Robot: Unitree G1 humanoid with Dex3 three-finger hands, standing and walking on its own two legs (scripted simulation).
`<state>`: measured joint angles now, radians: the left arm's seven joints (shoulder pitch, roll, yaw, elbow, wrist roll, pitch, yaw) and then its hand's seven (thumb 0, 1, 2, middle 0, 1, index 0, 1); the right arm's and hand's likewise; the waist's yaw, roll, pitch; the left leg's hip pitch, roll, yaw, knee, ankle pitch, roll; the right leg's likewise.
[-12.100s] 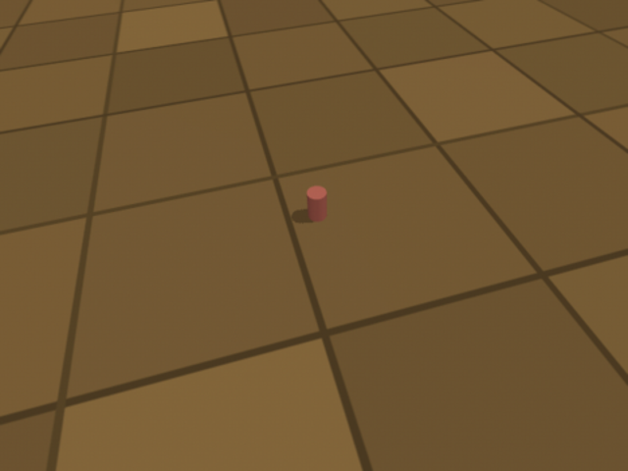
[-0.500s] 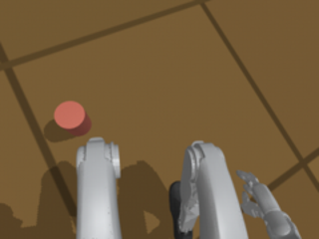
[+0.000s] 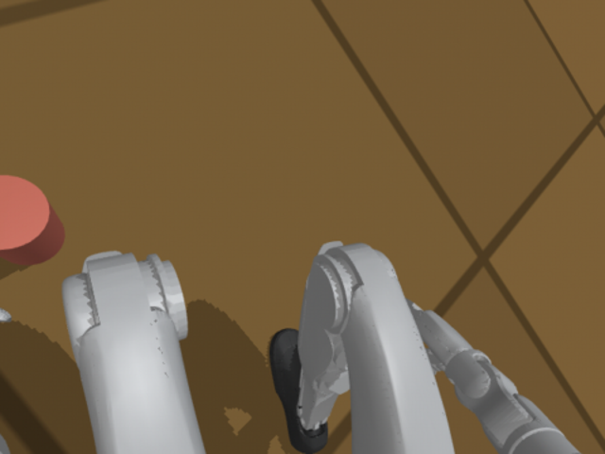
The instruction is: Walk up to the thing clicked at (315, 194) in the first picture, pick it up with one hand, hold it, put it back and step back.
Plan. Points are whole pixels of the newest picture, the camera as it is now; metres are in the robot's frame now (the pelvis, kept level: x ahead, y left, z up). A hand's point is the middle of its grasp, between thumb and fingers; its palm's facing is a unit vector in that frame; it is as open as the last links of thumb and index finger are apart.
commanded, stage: close in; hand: left
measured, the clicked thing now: (18, 225) +0.38 +0.31 -0.22
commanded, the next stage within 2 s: rest palm in 0.44 s
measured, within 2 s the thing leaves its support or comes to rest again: leaves its support in 1.72 s
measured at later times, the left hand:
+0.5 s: hand out of the picture +0.35 +0.31 -0.17, palm faces +0.37 -0.93 +0.04, open 17.4 cm
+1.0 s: hand (9, 228) +0.37 +0.31 -0.18, palm faces +0.39 -0.92 +0.01, open 14.1 cm
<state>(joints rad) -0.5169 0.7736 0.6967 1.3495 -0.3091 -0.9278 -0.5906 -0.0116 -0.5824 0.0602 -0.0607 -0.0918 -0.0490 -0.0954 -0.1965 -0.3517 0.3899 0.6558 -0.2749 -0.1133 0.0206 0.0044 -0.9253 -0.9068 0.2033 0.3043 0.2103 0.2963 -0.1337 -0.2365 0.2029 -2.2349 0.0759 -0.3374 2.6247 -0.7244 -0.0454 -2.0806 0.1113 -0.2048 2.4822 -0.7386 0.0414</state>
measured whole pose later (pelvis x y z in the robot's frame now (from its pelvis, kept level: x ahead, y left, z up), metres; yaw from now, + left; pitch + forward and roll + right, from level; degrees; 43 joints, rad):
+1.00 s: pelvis -0.02 +0.01 -0.02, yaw -3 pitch +8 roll -17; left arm -0.48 0.77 0.55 1.36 -0.18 -1.15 -0.09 -0.01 -0.15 0.32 -0.27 -0.25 -0.26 -0.25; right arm -0.21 -0.37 0.51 0.55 -0.36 -0.02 0.14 0.00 -0.89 -0.90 0.20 0.30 0.21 0.30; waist -0.18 -0.29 0.31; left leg -2.21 0.06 -0.43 2.70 -0.69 -0.03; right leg -2.02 0.14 -0.27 2.48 -0.68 0.07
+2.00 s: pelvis -0.01 +0.00 +0.01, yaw -1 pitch +16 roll -15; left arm -0.38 0.65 0.51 0.96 -0.15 -0.87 -0.05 0.00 -0.47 0.99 -0.62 -0.95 -0.60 -0.95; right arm -0.10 -0.32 0.36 0.60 -0.28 0.03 0.12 0.00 -0.91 -0.90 0.20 0.30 0.21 0.30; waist -0.12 -0.20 0.20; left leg -2.22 0.07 -0.36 2.59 -0.70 -0.03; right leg -2.04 0.11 -0.23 2.42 -0.71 0.05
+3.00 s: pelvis +0.01 -0.01 +0.07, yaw +7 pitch +30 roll -6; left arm -0.39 0.39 0.46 0.71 -0.20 -0.60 -0.20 0.01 -0.52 1.06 -0.63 -0.95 -0.62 -0.95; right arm 0.02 -0.28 0.05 0.70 -0.08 0.02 0.05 0.01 -0.91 -0.90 0.20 0.30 0.21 0.30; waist -0.06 -0.02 -0.06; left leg -2.20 0.08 -0.16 2.33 -0.67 -0.04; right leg -2.09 0.05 -0.09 2.30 -0.74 0.00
